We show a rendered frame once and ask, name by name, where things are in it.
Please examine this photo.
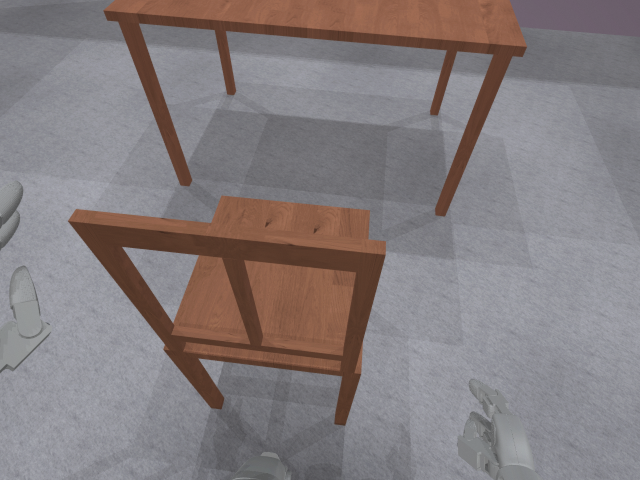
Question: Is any right robot hand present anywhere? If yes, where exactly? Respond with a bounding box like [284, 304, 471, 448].
[458, 379, 535, 480]

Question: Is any left robot thigh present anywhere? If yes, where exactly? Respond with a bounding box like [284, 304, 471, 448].
[231, 456, 291, 480]

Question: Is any left robot hand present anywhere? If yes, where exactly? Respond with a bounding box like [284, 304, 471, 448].
[0, 180, 52, 373]

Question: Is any table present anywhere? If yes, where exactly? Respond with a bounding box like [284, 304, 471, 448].
[103, 0, 527, 216]

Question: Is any chair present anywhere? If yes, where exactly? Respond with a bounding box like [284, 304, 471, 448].
[68, 196, 386, 426]

